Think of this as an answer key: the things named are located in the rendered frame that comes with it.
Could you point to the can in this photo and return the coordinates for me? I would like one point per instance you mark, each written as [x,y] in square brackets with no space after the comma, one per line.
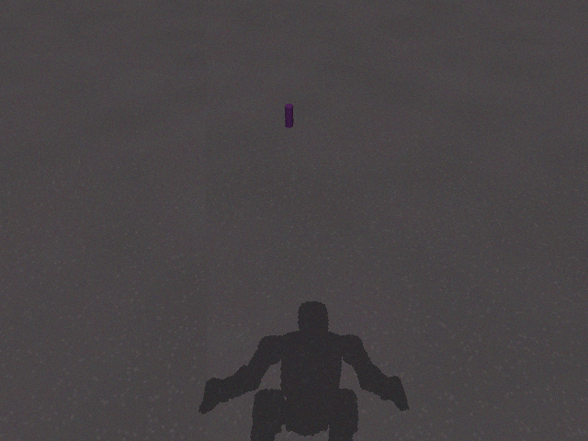
[289,115]

